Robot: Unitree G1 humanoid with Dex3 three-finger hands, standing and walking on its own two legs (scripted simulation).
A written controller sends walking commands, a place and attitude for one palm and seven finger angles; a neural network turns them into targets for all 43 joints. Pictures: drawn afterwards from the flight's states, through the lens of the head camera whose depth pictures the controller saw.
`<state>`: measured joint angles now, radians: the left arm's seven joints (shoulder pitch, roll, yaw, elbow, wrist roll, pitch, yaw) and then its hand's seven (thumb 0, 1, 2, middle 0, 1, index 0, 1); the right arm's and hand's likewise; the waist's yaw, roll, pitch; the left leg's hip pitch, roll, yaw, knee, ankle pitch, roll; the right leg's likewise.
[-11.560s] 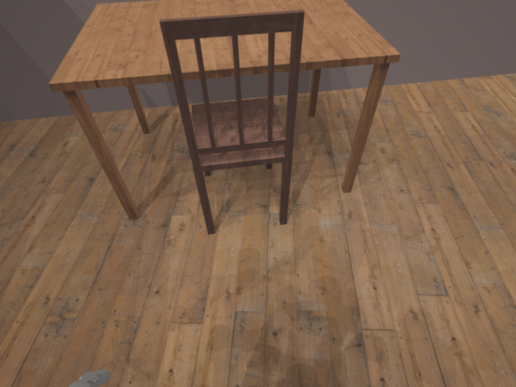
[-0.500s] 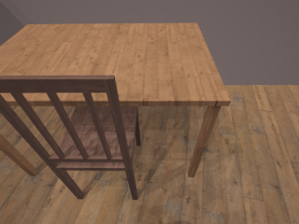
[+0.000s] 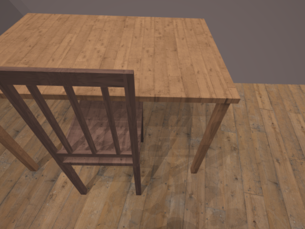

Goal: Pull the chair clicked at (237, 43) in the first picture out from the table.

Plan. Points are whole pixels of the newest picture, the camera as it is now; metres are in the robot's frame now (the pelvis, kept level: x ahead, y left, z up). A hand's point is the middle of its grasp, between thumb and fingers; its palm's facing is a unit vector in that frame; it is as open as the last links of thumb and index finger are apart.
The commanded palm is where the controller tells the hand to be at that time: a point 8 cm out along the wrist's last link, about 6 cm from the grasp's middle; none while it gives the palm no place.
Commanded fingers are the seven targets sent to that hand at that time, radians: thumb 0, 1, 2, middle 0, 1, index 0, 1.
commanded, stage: come to a stop and stand still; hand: left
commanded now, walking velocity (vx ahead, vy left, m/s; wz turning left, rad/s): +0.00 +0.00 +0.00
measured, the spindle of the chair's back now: (83, 125) +0.45 +0.28 -0.05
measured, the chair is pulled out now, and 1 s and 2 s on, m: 0.00 0.00 0.00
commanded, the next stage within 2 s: look again from close up in 0.26 s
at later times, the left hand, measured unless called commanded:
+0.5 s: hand out of the picture +0.00 +0.21 -0.17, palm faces -0.02 -0.97 -0.23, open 7.4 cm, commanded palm none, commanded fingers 0.00 0.90 0.90 -0.20 -0.30 -0.20 -0.30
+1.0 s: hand out of the picture +0.06 +0.20 -0.16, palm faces -0.04 -0.97 -0.25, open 7.4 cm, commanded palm none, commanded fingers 0.00 0.90 0.90 -0.20 -0.30 -0.20 -0.30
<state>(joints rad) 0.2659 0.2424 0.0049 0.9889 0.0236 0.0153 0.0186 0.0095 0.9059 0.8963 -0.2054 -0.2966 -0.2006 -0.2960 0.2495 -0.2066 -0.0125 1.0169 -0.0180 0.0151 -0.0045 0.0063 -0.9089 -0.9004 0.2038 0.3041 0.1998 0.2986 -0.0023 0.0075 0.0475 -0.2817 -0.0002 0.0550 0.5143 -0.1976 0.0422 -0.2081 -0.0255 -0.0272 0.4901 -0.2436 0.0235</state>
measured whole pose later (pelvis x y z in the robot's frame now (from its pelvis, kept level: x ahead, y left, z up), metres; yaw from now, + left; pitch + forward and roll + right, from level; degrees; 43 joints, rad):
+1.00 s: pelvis +0.02 +0.00 +0.01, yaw -1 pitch -2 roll +0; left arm 0.23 0.22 -0.01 1.09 0.02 -0.01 0.02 0.01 0.91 0.90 -0.21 -0.30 -0.20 -0.30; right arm 0.19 -0.23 0.00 1.13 0.00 0.00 -0.01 0.00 -0.91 -0.90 0.20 0.30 0.20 0.30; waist 0.00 0.01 0.04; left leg -0.20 -0.01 0.08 0.41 -0.18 0.04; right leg -0.14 -0.03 0.00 0.41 -0.24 0.03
